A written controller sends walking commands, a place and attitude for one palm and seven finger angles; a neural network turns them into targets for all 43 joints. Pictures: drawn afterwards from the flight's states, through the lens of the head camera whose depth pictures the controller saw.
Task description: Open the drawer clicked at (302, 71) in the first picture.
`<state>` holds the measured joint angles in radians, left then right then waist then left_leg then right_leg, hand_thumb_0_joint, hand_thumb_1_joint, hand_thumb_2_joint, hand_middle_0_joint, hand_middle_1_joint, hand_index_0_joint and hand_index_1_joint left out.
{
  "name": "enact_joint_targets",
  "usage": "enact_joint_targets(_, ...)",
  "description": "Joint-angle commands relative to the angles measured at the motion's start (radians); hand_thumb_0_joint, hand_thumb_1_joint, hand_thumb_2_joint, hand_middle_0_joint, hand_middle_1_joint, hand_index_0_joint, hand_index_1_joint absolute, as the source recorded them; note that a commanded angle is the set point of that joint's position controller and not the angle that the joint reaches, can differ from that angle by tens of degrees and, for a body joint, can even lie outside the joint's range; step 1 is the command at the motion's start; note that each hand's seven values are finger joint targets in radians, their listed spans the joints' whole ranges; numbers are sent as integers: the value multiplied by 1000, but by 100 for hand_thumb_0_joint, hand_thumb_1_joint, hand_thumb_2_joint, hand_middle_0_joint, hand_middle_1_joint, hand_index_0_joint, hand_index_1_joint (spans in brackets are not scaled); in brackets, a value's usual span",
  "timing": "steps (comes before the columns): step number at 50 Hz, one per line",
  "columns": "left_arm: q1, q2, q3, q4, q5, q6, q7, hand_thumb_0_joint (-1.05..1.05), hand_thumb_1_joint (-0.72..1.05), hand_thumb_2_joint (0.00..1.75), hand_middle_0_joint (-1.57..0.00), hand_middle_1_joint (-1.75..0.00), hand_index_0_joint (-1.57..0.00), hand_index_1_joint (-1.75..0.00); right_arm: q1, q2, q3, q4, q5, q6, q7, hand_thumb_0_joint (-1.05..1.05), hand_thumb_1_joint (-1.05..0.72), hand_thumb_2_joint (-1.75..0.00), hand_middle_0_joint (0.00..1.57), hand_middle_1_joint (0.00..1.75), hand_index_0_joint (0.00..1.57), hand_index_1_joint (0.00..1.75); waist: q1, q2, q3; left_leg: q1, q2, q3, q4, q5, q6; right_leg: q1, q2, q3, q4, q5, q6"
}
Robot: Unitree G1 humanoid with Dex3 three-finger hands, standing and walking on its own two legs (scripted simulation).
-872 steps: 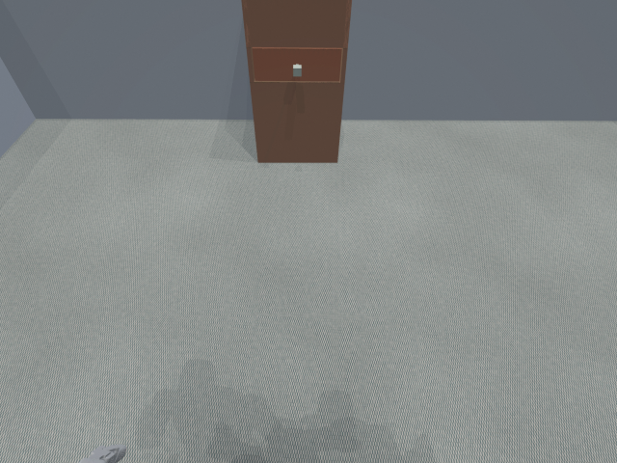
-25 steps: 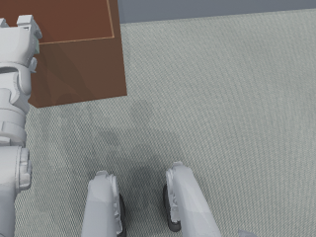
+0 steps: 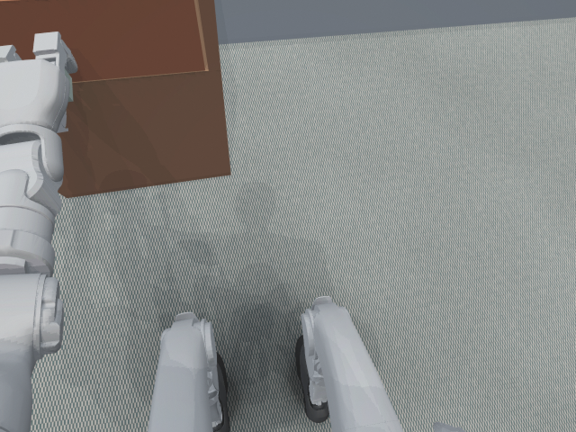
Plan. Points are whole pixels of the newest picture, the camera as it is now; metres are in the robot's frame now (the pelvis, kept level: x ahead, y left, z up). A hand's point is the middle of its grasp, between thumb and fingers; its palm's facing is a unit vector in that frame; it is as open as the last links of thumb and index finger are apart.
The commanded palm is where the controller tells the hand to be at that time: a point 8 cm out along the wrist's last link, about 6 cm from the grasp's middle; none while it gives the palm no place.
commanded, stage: pull the drawer open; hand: left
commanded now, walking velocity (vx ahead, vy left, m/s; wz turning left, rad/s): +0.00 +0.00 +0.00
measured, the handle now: (50, 70) +0.59 +0.27 -0.02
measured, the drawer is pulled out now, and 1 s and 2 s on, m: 0.00 0.09 0.17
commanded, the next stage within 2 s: none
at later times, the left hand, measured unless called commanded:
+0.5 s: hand (53, 143) +0.50 +0.27 -0.04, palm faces -0.02 -0.02 -1.00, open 7.3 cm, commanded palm +0.47 +0.25 +0.00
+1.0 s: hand (55, 182) +0.44 +0.26 -0.04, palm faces -0.02 -0.02 -1.00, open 7.3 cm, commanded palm +0.42 +0.25 +0.00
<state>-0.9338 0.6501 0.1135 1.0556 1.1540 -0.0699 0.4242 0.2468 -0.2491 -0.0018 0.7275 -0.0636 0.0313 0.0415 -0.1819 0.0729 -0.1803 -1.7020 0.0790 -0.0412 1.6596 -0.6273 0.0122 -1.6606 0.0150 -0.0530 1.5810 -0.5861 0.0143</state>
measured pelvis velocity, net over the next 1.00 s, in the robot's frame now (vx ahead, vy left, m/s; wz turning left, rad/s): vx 0.01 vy -0.01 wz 0.04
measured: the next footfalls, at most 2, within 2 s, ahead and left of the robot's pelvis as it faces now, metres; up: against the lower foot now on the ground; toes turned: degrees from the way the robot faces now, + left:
none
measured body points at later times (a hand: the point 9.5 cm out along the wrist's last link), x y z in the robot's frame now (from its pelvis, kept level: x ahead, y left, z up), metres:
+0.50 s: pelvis +0.01 +0.00 +0.01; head +0.22 +0.01 +0.42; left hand +0.49 +0.27 +0.01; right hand +0.08 -0.27 -0.13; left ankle +0.04 +0.12 -0.52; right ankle +0.06 -0.13 -0.52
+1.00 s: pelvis +0.01 -0.01 +0.03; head +0.20 +0.00 +0.44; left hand +0.44 +0.26 +0.01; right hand +0.09 -0.27 -0.12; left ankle +0.04 +0.12 -0.52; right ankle +0.06 -0.13 -0.52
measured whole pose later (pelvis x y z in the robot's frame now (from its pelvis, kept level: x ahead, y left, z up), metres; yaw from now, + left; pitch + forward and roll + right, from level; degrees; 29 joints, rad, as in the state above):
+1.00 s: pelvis +0.01 -0.01 +0.03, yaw +2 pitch +34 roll -2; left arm -0.60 0.45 0.08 0.91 1.15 -0.09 0.59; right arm 0.18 -0.24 -0.05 0.76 -0.07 0.05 0.03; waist -0.08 0.06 -0.20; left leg -1.53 0.07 -0.01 1.56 -0.62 0.00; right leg -1.51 0.00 -0.02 1.52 -0.60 0.00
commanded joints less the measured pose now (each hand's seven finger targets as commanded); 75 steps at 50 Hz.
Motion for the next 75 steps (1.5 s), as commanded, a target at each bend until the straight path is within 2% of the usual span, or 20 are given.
enact_joint_targets(1,-206,213,30,-174,3,4,26,0,90,90,-40,-135,-40,-135,202,-191,-73,-23,-1,-6,-16,0,-90,-90,20,30,20,30,35,151,-644,559,-38,-13,-200,407,21,336,42,-32,-168,309,-52)
enact_joint_targets(8,-117,219,62,-205,3,-12,41,0,90,90,-40,-135,-40,-135,191,-187,-78,-24,-4,1,-20,0,-90,-90,20,30,20,30,64,98,-651,538,-41,-1,-200,431,22,400,40,-18,-160,365,-52)
enact_joint_targets(11,-109,165,27,-206,10,-16,57,0,90,90,-40,-135,-40,-135,181,-182,-82,-23,-3,2,-21,0,-90,-90,20,30,20,30,54,106,-601,544,-41,1,-205,424,20,367,39,-21,-169,351,-51)
enact_joint_targets(13,-88,178,49,-216,12,-19,68,0,90,90,-40,-135,-40,-135,177,-182,-84,-23,-6,2,-20,0,-90,-90,20,30,20,30,66,94,-621,554,-40,1,-204,440,19,383,37,-19,-162,366,-52)
enact_joint_targets(18,-62,126,28,-245,17,-14,91,0,90,90,-40,-135,-40,-135,169,-176,-94,-25,-7,3,-19,0,-90,-90,20,30,20,30,72,114,-650,622,-40,-5,-217,489,12,373,34,-25,-162,386,-54)
enact_joint_targets(21,-49,88,4,-228,11,-3,102,0,90,90,-40,-135,-40,-135,158,-173,-98,-24,-4,3,-22,0,-90,-90,20,30,20,30,59,70,-620,593,-43,3,-222,446,17,389,35,-21,-182,372,-48)
enact_joint_targets(25,-36,111,22,-246,11,-6,108,0,90,90,-40,-135,-40,-135,150,-172,-98,-24,-4,-3,-26,0,-90,-90,20,30,20,30,77,72,-650,593,-49,9,-229,437,18,427,33,-14,-184,381,-49)
enact_joint_targets(27,-24,64,-7,-236,6,-3,113,0,90,90,-40,-135,-40,-135,145,-167,-100,-21,-4,-6,-26,0,-90,-90,20,30,20,30,67,62,-628,589,-51,15,-232,426,20,424,32,-14,-196,377,-47)
enact_joint_targets(31,19,90,19,-247,1,-12,120,0,90,90,-40,-135,-40,-135,132,-166,-96,-25,-4,-6,-30,0,-90,-90,20,30,20,30,87,49,-618,577,-55,21,-240,426,21,462,31,-5,-203,392,-46)
enact_joint_targets(38,56,40,4,-292,9,-30,155,0,90,90,-40,-135,-40,-135,112,-157,-103,-24,-9,-7,-26,0,-90,-90,20,30,20,30,101,76,-614,621,-56,20,-255,432,16,445,30,-10,-208,378,-52)
enact_joint_targets(45,123,-12,-11,-301,15,-29,192,0,90,90,-40,-135,-40,-135,95,-155,-112,-22,-11,-1,-25,0,-90,-90,20,30,20,30,109,50,-606,648,-58,19,-274,418,13,440,29,-13,-223,354,-54)
enact_joint_targets(46,111,-33,-30,-305,14,-28,197,0,90,90,-40,-135,-40,-135,89,-152,-111,-21,-11,-2,-27,0,-90,-90,20,30,20,30,95,41,-588,639,-57,20,-275,407,16,437,28,-11,-233,350,-51)
enact_joint_targets(52,159,-22,-11,-283,11,-28,212,0,90,90,-40,-135,-40,-135,74,-150,-109,-16,-12,-7,-31,0,-90,-90,20,30,20,30,107,-5,-562,591,-65,30,-279,354,21,470,27,0,-246,321,-49)
enact_joint_targets(55,185,4,11,-299,13,-34,215,0,90,90,-40,-135,-40,-135,63,-150,-108,-19,-14,-7,-33,0,-90,-90,20,30,20,30,129,16,-579,594,-68,35,-282,351,18,486,25,4,-241,318,-52)
enact_joint_targets(59,217,-60,-26,-301,17,-33,227,0,90,90,-40,-135,-40,-135,45,-142,-108,-24,-12,-7,-35,0,-90,-90,20,30,20,30,120,17,-535,608,-68,31,-293,341,17,450,25,-2,-252,296,-53)
enact_joint_targets(63,242,-29,6,-314,16,-33,236,0,90,90,-40,-135,-40,-135,36,-144,-107,-26,-14,-9,-37,0,-90,-90,20,30,20,30,135,7,-553,606,-69,33,-292,343,17,470,24,4,-247,302,-53)
enact_joint_targets(64,237,-55,-17,-322,19,-33,239,0,90,90,-40,-135,-40,-135,32,-143,-108,-29,-13,-8,-38,0,-90,-90,20,30,20,30,126,10,-547,609,-69,32,-295,333,16,457,22,1,-251,289,-52)
enact_joint_targets(69,300,-51,-1,-349,12,-33,243,0,90,90,-40,-135,-40,-135,21,-138,-109,-36,-11,-8,-40,0,-90,-90,20,30,20,30,147,-9,-570,612,-73,39,-296,352,18,503,21,10,-252,322,-51)
enact_joint_targets(72,318,-69,-13,-355,10,-31,244,0,90,90,-40,-135,-40,-135,12,-134,-109,-38,-9,-8,-42,0,-90,-90,20,30,20,30,142,-25,-546,597,-75,41,-299,334,19,510,22,13,-261,312,-50)
enact_joint_targets(75,367,-52,10,-350,16,-31,250,0,90,90,-40,-135,-40,-135,6,-134,-109,-37,-11,-8,-43,0,-90,-90,20,30,20,30,160,-15,-533,604,-75,41,-302,346,16,503,22,11,-254,318,-53)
